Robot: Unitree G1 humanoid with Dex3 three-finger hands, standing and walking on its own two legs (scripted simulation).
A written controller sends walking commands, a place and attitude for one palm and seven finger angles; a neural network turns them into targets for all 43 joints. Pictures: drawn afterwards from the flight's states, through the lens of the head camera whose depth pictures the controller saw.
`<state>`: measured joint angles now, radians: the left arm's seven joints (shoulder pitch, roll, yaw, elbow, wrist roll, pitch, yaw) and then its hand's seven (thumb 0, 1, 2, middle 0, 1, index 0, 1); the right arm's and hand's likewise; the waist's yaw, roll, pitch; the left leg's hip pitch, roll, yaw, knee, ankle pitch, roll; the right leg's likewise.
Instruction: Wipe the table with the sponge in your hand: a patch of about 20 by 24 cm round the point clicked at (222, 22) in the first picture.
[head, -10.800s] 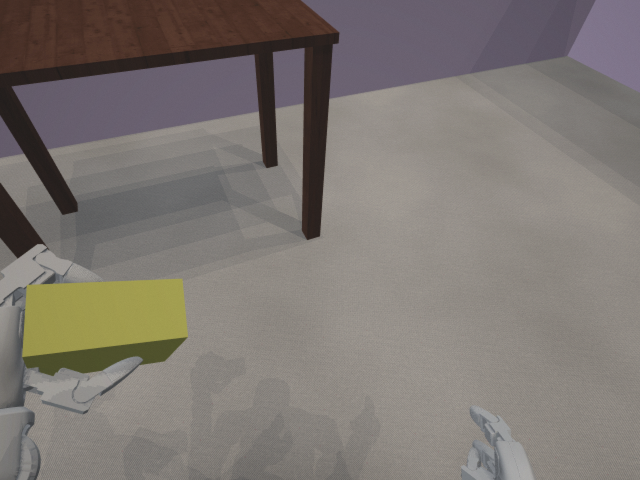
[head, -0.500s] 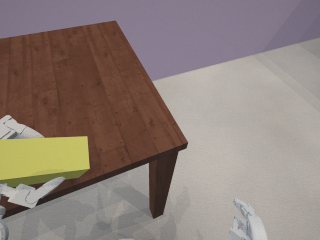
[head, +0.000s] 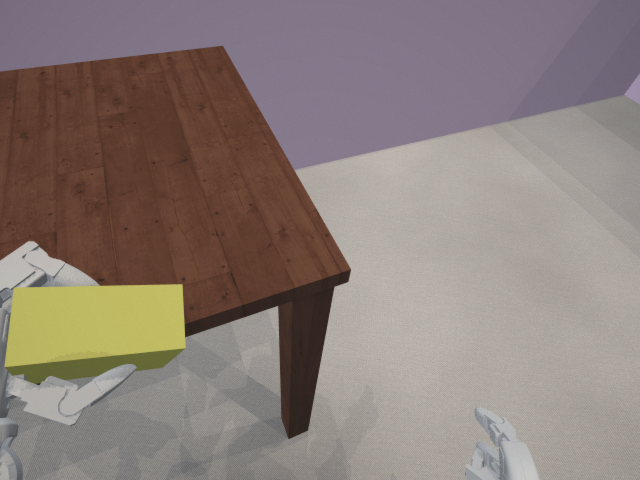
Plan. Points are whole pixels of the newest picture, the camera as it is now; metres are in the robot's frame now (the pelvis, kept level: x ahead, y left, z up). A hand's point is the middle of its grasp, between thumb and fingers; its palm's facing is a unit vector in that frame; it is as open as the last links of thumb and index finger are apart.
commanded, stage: come to a stop and stand still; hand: left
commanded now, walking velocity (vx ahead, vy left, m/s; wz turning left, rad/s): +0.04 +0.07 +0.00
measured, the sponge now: (125, 333) +0.22 +0.20 +0.14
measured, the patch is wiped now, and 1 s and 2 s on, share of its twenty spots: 0.00 0.00 0.00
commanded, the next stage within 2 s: look again from close up in 1.00 s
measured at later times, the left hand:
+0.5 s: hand (67, 301) +0.23 +0.25 +0.16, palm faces +0.30 -0.89 -0.35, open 10.0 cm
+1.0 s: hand (14, 296) +0.23 +0.29 +0.17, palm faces +0.36 -0.86 -0.36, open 10.0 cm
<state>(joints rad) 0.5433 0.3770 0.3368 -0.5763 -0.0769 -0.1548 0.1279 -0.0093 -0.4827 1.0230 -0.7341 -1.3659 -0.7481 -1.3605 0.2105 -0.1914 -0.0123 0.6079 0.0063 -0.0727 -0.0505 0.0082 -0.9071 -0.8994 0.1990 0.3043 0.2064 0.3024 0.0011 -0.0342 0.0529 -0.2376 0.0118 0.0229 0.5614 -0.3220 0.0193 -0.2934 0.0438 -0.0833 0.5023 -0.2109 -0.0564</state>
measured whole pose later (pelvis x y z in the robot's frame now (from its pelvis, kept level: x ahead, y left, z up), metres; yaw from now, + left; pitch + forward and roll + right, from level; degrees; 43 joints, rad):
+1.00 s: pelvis +0.01 +0.05 +0.01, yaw -1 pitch -2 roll -1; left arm 0.40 0.37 0.35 -0.47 -0.03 -0.22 0.09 -0.01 -0.48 1.03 -0.74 -1.36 -0.75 -1.36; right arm 0.19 -0.18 0.02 0.55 -0.01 -0.12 -0.01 0.01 -0.91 -0.90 0.20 0.30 0.21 0.30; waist 0.04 -0.04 0.08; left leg -0.15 -0.05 0.07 0.47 -0.30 0.08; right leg -0.22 -0.01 -0.03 0.43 -0.18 0.02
